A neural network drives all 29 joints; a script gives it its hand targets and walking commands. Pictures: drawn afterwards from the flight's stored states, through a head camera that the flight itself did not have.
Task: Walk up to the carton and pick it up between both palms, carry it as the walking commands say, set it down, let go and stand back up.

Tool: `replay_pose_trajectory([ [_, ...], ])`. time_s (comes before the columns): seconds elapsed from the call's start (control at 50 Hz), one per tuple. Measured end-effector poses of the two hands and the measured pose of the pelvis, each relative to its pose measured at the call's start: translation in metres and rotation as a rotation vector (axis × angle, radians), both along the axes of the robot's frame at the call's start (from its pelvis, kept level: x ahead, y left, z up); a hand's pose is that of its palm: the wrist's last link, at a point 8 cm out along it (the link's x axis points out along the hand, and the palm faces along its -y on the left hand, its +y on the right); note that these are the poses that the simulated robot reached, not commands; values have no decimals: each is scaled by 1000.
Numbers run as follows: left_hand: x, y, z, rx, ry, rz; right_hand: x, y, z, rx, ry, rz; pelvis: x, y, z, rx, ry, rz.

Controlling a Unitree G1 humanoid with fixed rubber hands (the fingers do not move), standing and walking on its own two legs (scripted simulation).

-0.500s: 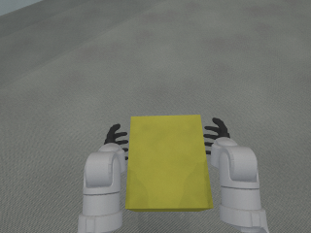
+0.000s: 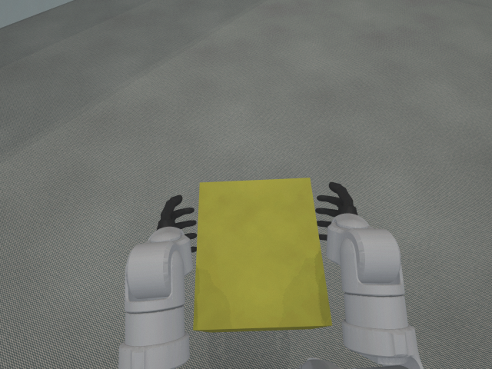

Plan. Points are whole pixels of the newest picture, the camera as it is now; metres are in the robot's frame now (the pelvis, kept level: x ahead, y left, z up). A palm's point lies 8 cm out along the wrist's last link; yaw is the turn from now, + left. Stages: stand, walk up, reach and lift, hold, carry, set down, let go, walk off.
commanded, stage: carry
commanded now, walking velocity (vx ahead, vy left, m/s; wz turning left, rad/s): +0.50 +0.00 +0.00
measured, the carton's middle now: (257, 259) +0.31 -0.01 -0.03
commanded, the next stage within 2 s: none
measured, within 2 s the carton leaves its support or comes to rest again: neither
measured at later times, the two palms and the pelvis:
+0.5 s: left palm (199, 111) +0.61 +0.10 +0.06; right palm (316, 98) +0.64 -0.16 +0.06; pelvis +0.32 -0.05 +0.00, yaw +5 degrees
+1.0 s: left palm (197, 29) +0.95 +0.12 +0.08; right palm (290, 21) +0.95 -0.14 +0.09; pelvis +0.65 -0.02 +0.00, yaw +1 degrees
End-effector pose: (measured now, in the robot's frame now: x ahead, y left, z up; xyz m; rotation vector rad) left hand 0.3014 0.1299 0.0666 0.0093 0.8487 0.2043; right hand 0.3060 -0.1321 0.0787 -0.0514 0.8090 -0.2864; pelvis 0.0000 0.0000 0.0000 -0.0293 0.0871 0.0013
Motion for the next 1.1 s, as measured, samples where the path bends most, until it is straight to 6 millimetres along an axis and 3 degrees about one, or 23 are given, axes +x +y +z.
replay_pose_trajectory([
  [0.18,117,-12,17,11,-72,34,126,-11,16,3,-71,41,121,-22,-3,-13,-1,16],
  [0.28,192,-30,6,37,-90,52,207,-29,-2,34,-93,57,199,-44,-25,-9,-8,50],
  [0.4,252,-35,-10,44,29,64,273,-34,-19,30,24,76,266,-55,-10,21,7,91],
  [0.54,337,-23,-2,47,-9,95,363,-21,-11,43,-15,97,349,-47,-4,44,-1,77],
  [0.68,448,-1,-3,22,-89,69,465,0,-7,16,-93,77,457,-17,-26,45,-22,37],
  [0.84,543,1,-3,4,4,11,545,1,-4,-10,8,17,546,-2,-3,8,-3,4],
  [0.98,631,-7,13,2,-49,14,634,-7,14,-12,-43,21,633,-12,3,-14,-2,11],
  [1.1,719,-24,11,20,-95,52,730,-24,7,5,-89,59,727,-37,-20,13,-14,40],
])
